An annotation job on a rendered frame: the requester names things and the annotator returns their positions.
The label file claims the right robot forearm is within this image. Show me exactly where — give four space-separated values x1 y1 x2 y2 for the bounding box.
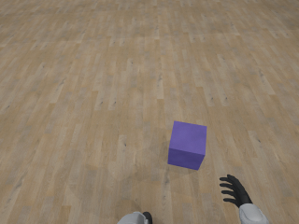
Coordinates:
239 203 269 224

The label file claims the robot right hand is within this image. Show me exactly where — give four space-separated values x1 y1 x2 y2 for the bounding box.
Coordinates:
220 175 252 208

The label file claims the left robot foot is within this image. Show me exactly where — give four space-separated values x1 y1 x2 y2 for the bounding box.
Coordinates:
143 212 152 224

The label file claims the carton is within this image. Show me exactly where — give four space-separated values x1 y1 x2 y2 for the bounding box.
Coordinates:
167 120 207 171

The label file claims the robot left thigh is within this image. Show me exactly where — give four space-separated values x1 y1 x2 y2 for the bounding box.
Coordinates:
117 213 149 224

